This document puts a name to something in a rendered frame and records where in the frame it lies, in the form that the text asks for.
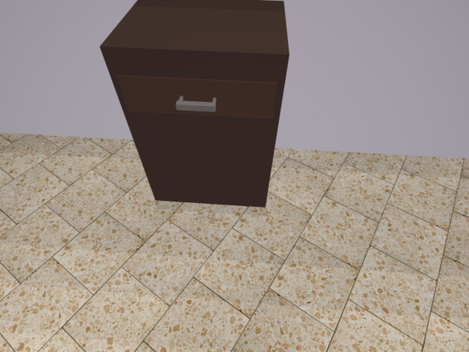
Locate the drawer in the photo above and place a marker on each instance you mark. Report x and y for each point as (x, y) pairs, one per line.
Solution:
(236, 98)

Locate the handle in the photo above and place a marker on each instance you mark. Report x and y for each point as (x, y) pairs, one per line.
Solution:
(195, 105)

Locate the cabinet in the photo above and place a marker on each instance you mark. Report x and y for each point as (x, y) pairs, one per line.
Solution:
(203, 158)

